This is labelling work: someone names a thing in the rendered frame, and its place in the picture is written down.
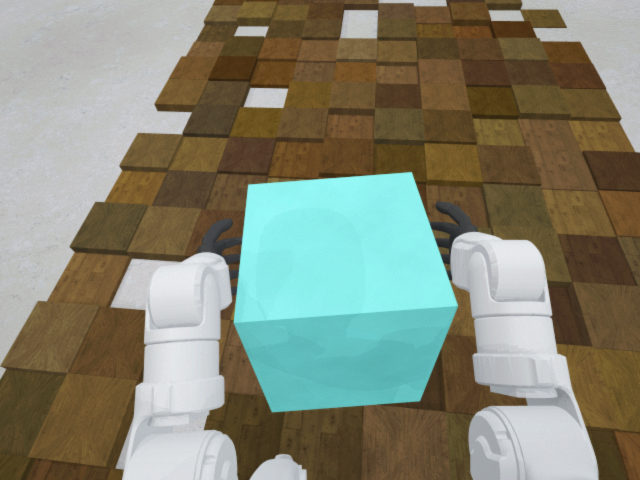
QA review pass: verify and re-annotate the left robot forearm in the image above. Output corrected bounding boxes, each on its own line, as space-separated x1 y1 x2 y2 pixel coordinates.
122 252 232 480

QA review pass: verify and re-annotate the robot right upper arm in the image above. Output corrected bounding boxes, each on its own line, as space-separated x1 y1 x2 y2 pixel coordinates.
468 406 599 480

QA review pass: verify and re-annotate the right robot forearm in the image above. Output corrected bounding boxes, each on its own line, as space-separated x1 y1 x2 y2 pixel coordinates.
450 232 599 478

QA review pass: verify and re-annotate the right robot hand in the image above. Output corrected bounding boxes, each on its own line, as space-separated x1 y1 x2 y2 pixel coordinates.
429 201 478 280

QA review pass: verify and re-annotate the left robot thigh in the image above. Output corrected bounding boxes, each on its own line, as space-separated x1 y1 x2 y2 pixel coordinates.
250 459 307 480

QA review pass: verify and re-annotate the robot left upper arm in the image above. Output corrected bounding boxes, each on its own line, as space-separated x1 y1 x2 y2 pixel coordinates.
124 430 238 480

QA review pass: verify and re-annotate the left robot hand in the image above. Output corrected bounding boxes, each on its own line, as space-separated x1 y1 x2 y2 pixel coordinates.
197 218 243 295

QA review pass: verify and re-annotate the carton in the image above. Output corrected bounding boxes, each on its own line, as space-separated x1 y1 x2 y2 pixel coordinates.
234 172 458 412

